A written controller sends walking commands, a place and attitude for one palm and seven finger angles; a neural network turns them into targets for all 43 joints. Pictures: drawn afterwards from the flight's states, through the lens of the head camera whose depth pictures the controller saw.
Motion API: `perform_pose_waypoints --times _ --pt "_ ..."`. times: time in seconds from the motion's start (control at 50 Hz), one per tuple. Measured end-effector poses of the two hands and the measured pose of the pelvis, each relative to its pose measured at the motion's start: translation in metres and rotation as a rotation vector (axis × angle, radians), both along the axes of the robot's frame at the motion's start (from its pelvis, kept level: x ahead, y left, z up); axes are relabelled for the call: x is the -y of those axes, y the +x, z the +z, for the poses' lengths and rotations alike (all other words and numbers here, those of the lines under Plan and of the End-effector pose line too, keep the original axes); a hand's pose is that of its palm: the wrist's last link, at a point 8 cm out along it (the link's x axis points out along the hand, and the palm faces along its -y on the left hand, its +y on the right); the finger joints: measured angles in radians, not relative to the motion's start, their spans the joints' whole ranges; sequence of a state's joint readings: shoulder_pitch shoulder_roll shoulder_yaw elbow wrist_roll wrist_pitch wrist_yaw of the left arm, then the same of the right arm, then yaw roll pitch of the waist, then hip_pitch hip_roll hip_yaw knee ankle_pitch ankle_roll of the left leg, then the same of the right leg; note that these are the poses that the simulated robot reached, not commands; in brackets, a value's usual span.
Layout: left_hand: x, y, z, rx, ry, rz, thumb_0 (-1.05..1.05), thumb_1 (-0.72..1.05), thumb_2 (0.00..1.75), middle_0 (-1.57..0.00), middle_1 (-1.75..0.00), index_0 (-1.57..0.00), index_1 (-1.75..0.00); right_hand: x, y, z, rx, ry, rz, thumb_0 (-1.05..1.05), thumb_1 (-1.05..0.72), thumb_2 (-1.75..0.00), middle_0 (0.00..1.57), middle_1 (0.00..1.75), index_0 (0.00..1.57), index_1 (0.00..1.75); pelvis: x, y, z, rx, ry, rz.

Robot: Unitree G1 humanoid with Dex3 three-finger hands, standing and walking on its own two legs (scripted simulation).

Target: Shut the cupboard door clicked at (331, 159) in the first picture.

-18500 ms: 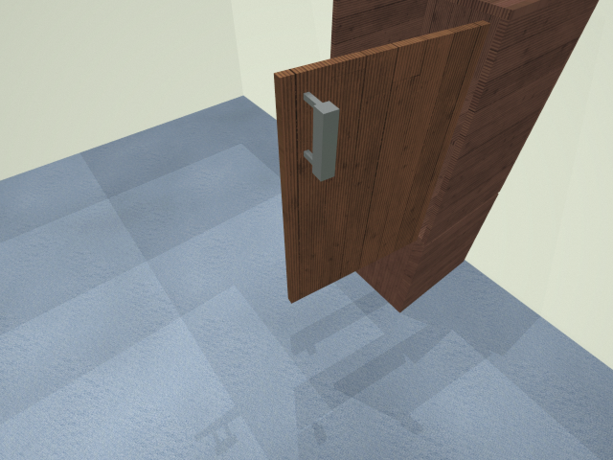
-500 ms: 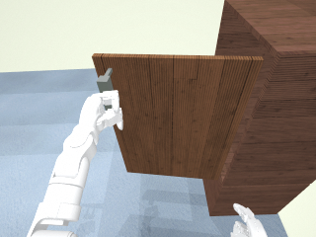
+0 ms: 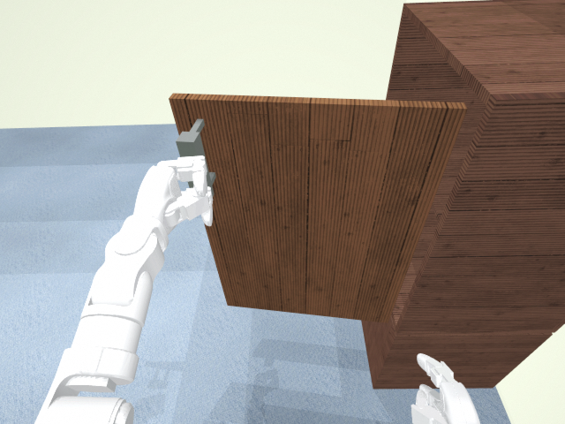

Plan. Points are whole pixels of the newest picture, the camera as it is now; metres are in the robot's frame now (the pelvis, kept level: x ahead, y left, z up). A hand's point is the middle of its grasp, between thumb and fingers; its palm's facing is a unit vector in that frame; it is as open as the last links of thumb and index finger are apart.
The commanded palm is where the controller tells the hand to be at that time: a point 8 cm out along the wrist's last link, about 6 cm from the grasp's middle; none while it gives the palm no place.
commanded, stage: push the door shut along its arc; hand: left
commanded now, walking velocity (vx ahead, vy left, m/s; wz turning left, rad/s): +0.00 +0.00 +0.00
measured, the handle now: (201, 161) +0.46 +0.16 +0.16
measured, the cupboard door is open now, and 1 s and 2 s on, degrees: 82 67 55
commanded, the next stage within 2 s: pull the fist back off the door in 1.74 s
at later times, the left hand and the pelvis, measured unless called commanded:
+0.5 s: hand (220, 170) +0.44 +0.12 +0.16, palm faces -0.22 -0.97 -0.03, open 3.1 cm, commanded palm +0.43 +0.16 +0.16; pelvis +0.00 +0.02 +0.00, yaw +0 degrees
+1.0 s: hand (252, 151) +0.48 +0.08 +0.17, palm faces -0.37 -0.93 -0.03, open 3.1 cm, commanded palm +0.49 +0.13 +0.16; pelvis +0.01 +0.02 -0.01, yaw +0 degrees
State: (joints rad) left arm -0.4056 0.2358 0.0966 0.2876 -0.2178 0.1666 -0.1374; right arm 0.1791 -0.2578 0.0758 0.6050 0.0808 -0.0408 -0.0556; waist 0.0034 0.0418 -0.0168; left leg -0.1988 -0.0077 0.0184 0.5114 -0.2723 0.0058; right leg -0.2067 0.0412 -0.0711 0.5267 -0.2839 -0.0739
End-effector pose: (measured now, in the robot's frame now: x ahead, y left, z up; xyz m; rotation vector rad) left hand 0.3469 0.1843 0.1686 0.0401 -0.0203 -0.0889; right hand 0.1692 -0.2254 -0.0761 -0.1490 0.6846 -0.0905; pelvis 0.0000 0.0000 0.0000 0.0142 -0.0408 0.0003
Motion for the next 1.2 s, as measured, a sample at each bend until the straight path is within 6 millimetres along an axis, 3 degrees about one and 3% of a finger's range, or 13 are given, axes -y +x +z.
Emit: perform_pose_waypoints --times 0.46,0.88,1.0,1.2 --pt "0.001 0.075 -0.004 -0.029 -0.005 -0.119 0.01 0.90 0.90 -1.32 -1.50 -1.32 -1.50 0.007 -0.073 -0.031 -0.223 -0.054 -0.093 0.01 -0.91 -0.90 0.20 0.29 0.20 0.30 -0.019 0.001 -0.002 -0.074 -0.006 0.003" --pt "0.027 0.120 -0.003 -0.034 0.000 -0.227 0.01 0.90 0.90 -1.30 -1.50 -1.30 -1.50 0.008 -0.102 -0.040 -0.297 -0.070 -0.125 0.01 -0.90 -0.90 0.20 0.29 0.20 0.30 -0.026 0.008 -0.006 -0.137 -0.004 -0.005" --pt "0.048 0.131 0.002 -0.032 -0.007 -0.291 0.01 0.90 0.90 -1.30 -1.50 -1.30 -1.50 0.014 -0.113 -0.042 -0.327 -0.083 -0.138 0.01 -0.90 -0.90 0.20 0.29 0.20 0.30 -0.024 0.009 -0.008 -0.159 -0.002 -0.004" --pt "0.068 0.163 0.001 -0.042 -0.027 -0.296 0.01 0.90 0.90 -1.30 -1.50 -1.30 -1.50 0.030 -0.148 -0.043 -0.400 -0.099 -0.210 0.01 -0.90 -0.90 0.20 0.29 0.20 0.30 -0.015 0.008 -0.012 -0.214 0.002 -0.021"
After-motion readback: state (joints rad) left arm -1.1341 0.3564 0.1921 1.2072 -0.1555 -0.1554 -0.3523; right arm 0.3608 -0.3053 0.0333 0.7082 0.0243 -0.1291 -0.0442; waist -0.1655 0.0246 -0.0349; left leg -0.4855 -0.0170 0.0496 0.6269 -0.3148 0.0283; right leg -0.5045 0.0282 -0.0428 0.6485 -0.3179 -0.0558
